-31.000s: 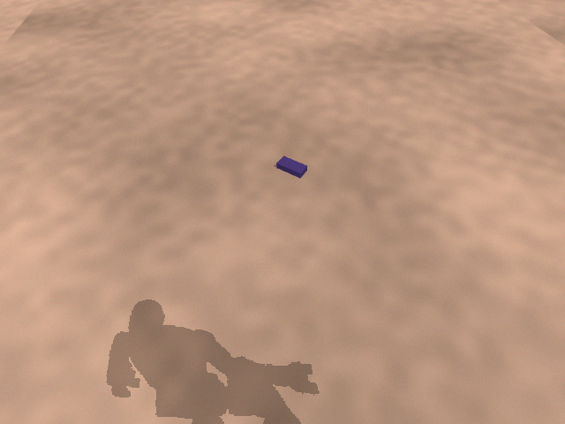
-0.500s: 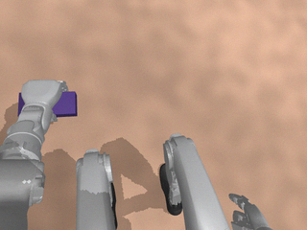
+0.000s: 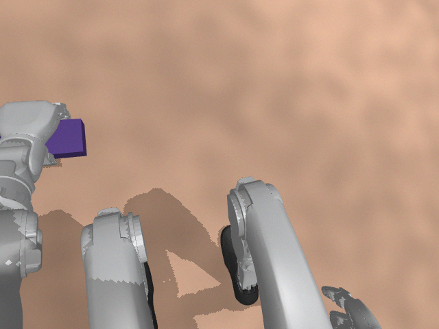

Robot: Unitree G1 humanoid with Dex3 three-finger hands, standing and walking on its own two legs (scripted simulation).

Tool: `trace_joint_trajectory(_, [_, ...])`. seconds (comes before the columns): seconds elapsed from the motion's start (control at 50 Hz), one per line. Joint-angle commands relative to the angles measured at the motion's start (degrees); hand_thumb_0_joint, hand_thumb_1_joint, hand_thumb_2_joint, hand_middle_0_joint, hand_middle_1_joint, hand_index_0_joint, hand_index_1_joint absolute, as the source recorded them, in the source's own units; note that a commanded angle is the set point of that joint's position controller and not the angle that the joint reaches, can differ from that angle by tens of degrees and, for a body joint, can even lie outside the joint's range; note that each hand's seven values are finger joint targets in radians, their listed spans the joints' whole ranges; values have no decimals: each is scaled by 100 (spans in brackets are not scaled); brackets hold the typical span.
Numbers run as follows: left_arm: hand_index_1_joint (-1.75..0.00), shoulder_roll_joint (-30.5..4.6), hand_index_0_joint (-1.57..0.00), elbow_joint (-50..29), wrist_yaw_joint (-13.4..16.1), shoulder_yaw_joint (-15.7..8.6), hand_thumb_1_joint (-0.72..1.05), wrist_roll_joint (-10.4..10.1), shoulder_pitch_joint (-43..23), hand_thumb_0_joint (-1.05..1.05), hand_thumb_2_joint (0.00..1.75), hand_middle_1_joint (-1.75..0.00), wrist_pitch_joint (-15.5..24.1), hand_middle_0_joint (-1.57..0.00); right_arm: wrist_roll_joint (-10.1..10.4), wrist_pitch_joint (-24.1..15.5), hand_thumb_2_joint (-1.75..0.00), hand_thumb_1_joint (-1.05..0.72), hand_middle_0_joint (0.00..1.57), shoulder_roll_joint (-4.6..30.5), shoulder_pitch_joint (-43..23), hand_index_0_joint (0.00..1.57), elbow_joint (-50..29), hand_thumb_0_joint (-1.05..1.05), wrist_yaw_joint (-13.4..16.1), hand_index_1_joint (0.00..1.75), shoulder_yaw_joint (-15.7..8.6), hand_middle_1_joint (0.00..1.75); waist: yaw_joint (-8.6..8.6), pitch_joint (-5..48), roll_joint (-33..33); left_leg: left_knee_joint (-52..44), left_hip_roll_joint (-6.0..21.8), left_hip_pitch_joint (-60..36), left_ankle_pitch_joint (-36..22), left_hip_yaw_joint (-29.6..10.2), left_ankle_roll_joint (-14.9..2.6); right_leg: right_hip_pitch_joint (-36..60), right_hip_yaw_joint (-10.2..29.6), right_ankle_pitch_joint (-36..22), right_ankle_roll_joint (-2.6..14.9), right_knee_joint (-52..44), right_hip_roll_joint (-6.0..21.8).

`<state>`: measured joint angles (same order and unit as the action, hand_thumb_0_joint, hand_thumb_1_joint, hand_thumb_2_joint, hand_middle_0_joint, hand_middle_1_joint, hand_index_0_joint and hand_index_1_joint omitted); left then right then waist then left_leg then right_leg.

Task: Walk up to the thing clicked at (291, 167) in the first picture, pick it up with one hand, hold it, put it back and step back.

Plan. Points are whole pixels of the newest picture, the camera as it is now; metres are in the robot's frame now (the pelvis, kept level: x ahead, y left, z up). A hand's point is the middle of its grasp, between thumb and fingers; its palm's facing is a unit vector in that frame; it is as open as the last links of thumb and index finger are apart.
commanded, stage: crouch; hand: left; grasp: from above
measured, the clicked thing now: (42, 140) +0.48 +0.26 -0.20
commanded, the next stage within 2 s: lower in 0.34 s
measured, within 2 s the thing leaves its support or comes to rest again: rests again in 1.62 s
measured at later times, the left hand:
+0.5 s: hand (47, 139) +0.48 +0.25 -0.21, palm faces -0.47 +0.00 -0.88, open 9.6 cm
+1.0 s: hand (62, 145) +0.49 +0.24 -0.27, palm faces -0.48 -0.01 -0.88, open 9.6 cm
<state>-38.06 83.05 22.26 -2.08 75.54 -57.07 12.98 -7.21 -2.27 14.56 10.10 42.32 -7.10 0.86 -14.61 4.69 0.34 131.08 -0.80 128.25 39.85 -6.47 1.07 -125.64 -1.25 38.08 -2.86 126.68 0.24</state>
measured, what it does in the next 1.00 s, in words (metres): lowers itself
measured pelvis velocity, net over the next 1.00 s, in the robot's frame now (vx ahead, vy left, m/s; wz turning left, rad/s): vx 0.00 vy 0.00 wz -0.08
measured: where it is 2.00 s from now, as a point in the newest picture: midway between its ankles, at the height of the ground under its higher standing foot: (194, 294)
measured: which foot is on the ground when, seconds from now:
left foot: down 0.00-1.00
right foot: down 0.00-1.00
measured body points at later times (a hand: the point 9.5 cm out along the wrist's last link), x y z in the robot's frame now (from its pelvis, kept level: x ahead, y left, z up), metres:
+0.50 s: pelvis +0.00 +0.00 -0.03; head +0.25 +0.06 +0.34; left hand +0.50 +0.25 -0.16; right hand +0.02 -0.27 -0.13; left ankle +0.07 +0.13 -0.33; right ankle +0.10 -0.14 -0.33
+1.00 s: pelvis +0.00 +0.00 -0.06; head +0.27 +0.07 +0.29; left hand +0.51 +0.24 -0.22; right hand +0.01 -0.27 -0.14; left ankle +0.07 +0.13 -0.33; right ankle +0.10 -0.14 -0.33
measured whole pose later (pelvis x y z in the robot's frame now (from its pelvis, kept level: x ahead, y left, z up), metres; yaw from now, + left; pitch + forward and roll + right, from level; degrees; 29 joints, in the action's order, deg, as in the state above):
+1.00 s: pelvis +0.00 +0.00 -0.06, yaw -4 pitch +33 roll -10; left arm -47.9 94.1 30.1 -5.0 79.5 -61.1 14.5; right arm -11.5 -5.8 16.5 8.9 41.3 -9.6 8.3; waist -20.1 -2.4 -2.9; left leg 143.2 -1.1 136.0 41.2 -10.7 1.4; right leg -132.1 -4.2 37.9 -3.6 135.7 -1.2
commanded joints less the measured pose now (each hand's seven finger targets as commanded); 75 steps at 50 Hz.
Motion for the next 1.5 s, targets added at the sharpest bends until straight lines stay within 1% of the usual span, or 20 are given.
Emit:
trace_joint_trajectory(0.0, [-53,-1391,-107,-764,299,-157,71,-58,-2239,0,63,-55,22,-105,-66,-40,-90,-91,20,1436,1219,20,-60,0,49,30,-401,30,-156,4000,1596,-1311,-63,-3016,-1044,463,-230,1852,-616,-1118,490,-1152,-151])
trace_joint_trajectory(0.24, [-50,-1743,-106,-519,416,-217,70,18,-2428,0,61,-52,23,-105,-103,-48,-90,-91,20,1511,1195,20,-34,0,49,30,-202,30,-180,3906,1763,-984,-78,-2567,-982,476,-251,1682,-690,-1113,487,-853,-188])
trace_joint_trajectory(0.26, [-51,-1570,-107,-202,402,-148,71,39,-2109,0,59,-53,-11,-105,-127,-55,-90,-91,20,1498,1225,20,-59,0,36,30,-164,30,-252,3728,1611,-930,-80,-2546,-1005,471,-252,1681,-706,-1144,466,-863,-185])
trace_joint_trajectory(0.36, [-50,-1757,-108,-604,403,-205,72,-18,-2457,0,60,-52,-6,-106,-108,-52,-90,-91,20,1556,1187,20,-73,0,23,30,-155,30,-196,3906,1886,-916,-72,-2646,-1061,432,-221,1576,-739,-1191,498,-732,-190])
trace_joint_trajectory(0.46, [-47,-1706,-109,-358,393,-171,71,1,-2314,0,62,-47,-37,-109,-128,-55,-90,-91,20,1601,1223,20,-87,0,21,30,-115,30,-282,3676,1824,-822,-68,-2555,-1085,412,-220,1441,-766,-1233,483,-682,-182])
trace_joint_trajectory(0.5, [-48,-1346,-109,-73,348,46,71,-33,-2233,0,61,-49,-16,-108,-158,-80,-90,-91,20,1573,1202,20,-64,0,-3,30,-67,30,-456,3379,1730,-769,-51,-2457,-1002,357,-216,1329,-813,-1185,489,-640,-206])
trace_joint_trajectory(0.54, [-47,-1711,-107,-162,375,-114,68,1,-2323,0,60,-47,32,-106,-169,-86,-90,-91,20,1641,1245,20,-72,0,-9,30,-47,30,-409,3490,1643,-700,-64,-2368,-1061,353,-241,1487,-820,-1231,464,-657,-205])
trace_joint_trajectory(0.6, [-47,-1646,-110,42,409,-76,72,-13,-2161,0,58,-48,99,-109,-215,-114,-90,-91,20,1619,1208,20,-75,0,-22,30,16,30,-435,3440,1680,-601,-61,-2390,-1112,365,-234,1535,-831,-1273,454,-586,-222])
trace_joint_trajectory(0.72, [-48,-2125,-113,-146,687,-324,77,186,-2344,0,61,-49,265,-113,-295,-169,-90,-91,20,1731,1200,20,-112,0,-55,30,98,30,-465,3582,2045,-451,-46,-2488,-1285,323,-196,1531,-899,-1425,455,-408,-250])
trace_joint_trajectory(0.8, [-50,-2117,-112,76,863,-348,77,312,-2302,0,60,-51,256,-111,-389,-231,-90,-91,20,1723,1228,20,-98,0,-130,30,172,30,-622,3410,2090,-369,-34,-2402,-1252,315,-202,1496,-950,-1441,439,-315,-276])
trace_joint_trajectory(0.84, [-50,-2243,-112,-24,955,-410,76,321,-2269,0,60,-51,231,-110,-377,-247,-90,-91,20,1770,1160,20,-117,0,-128,30,160,30,-531,3591,2252,-349,-25,-2564,-1336,307,-184,1473,-953,-1508,451,-276,-279])
trace_joint_trajectory(0.88, [-50,-2070,-110,325,1005,-337,77,304,-2310,0,62,-52,180,-108,-462,-330,-89,-90,20,1774,1137,20,-85,0,-189,30,208,30,-719,3213,2045,-237,-15,-2310,-1074,308,-216,1339,-990,-1353,431,-301,-299])
trace_joint_trajectory(0.98, [-47,-2317,-105,277,1112,-430,69,262,-2134,0,58,-49,87,-103,-464,-377,-89,-90,20,1861,1138,20,-78,0,-210,30,260,30,-587,3338,2141,-249,-14,-2240,-1182,286,-217,1555,-1005,-1445,433,-281,-311])
trace_joint_trajectory(1.02, [-49,-2107,-105,468,1078,-256,69,205,-2177,0,59,-51,45,-103,-486,-429,-90,-90,20,1844,1087,20,-58,0,-271,30,323,30,-755,3197,2113,-175,17,-2226,-1153,247,-220,1503,-1034,-1466,429,-204,-343])
trace_joint_trajectory(1.1, [-46,-2330,-106,544,1118,-393,70,142,-2056,0,57,-48,17,-104,-491,-483,-90,-90,20,2002,1125,20,-71,0,-296,30,355,30,-737,3161,2111,-114,21,-2273,-1467,177,-189,1584,-1112,-1676,443,-174,-338])
trace_joint_trajectory(1.12, [-47,-2650,-106,522,1157,-622,70,176,-2081,0,58,-49,43,-104,-531,-497,-90,-90,20,2062,1126,20,-111,0,-305,30,352,30,-781,3186,2005,-30,36,-2198,-1469,182,-205,1698,-1112,-1727,441,-180,-358])
trace_joint_trajectory(1.26, [-45,-2771,-110,616,1186,-778,76,310,-1974,0,57,-46,150,-108,-626,-544,-90,-90,20,2192,1128,20,-220,0,-378,30,422,30,-874,2885,2202,-4,42,-2300,-1468,116,-153,1589,-1214,-1633,458,-136,-353])
trace_joint_trajectory(1.42, [-47,-2856,-113,538,1283,-640,79,326,-1981,0,59,-48,238,-111,-721,-580,-90,-90,20,2178,1048,20,-149,0,-435,30,515,30,-895,2946,2333,12,92,-2255,-1278,43,-166,1783,-1239,-1590,423,-161,-424])
trace_joint_trajectory(1.44, [-46,-2509,-113,538,1275,-351,79,283,-2145,0,59,-47,255,-112,-702,-607,-90,-90,20,2157,905,20,-247,0,-447,30,559,30,-967,2819,2304,21,84,-2231,-1226,32,-147,1605,-1258,-1541,449,-134,-421])
trace_joint_trajectory(1.48, [-47,-2709,-112,581,1338,-461,79,322,-2091,0,60,-49,259,-111,-752,-648,-90,-90,20,2225,1008,20,-140,0,-480,30,555,30,-1008,2823,2386,1,111,-2459,-1363,-9,-133,1622,-1332,-1655,407,-114,-428])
